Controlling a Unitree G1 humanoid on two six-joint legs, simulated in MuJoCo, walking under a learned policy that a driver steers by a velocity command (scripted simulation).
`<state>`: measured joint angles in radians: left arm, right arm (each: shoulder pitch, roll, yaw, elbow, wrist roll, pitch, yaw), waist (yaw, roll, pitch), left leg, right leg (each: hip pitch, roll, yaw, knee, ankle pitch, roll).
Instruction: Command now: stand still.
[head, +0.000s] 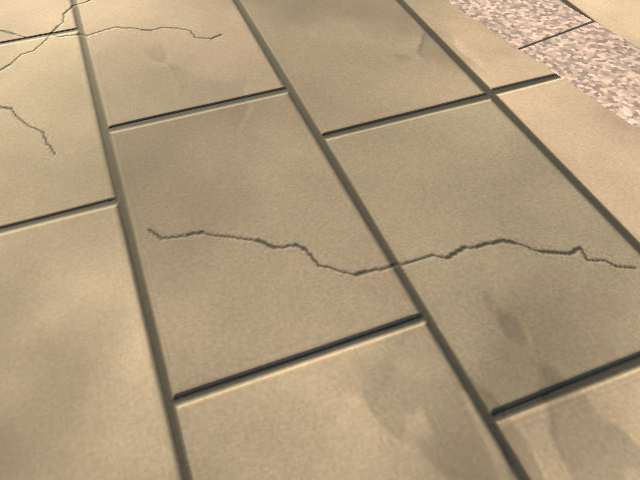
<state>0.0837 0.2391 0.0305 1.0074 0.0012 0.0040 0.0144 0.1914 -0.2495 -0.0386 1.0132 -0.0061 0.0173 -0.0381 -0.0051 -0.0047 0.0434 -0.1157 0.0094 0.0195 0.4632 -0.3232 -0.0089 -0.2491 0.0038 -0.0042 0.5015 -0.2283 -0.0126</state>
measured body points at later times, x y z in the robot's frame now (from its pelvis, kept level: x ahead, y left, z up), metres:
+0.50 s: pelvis +0.10 -0.02 +0.00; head +0.11 -0.03 +0.45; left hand +0.11 +0.24 -0.14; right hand +0.15 -0.29 -0.15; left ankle +0.03 +0.12 -0.64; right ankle +0.04 -0.11 -0.74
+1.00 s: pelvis +0.33 +0.04 +0.00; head +0.36 +0.05 +0.45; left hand +0.40 +0.31 -0.15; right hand +0.42 -0.22 -0.12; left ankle +0.40 +0.12 -0.74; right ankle +0.30 -0.10 -0.65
